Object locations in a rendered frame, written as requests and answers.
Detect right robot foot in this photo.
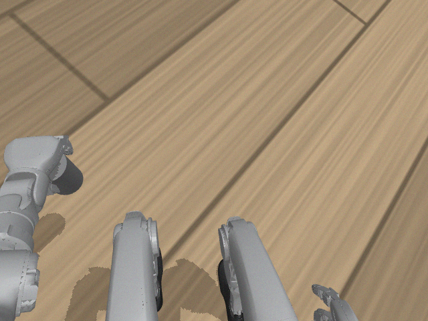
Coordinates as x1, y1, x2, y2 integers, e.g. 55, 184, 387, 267
218, 259, 244, 321

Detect right robot hand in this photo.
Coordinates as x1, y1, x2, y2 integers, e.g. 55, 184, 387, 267
312, 284, 358, 321

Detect left robot hand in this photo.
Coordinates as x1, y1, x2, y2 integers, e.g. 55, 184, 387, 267
3, 135, 74, 195

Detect can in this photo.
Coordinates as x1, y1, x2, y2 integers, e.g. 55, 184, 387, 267
49, 153, 83, 195

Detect left robot arm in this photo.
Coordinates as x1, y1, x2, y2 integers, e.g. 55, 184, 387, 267
0, 168, 49, 321

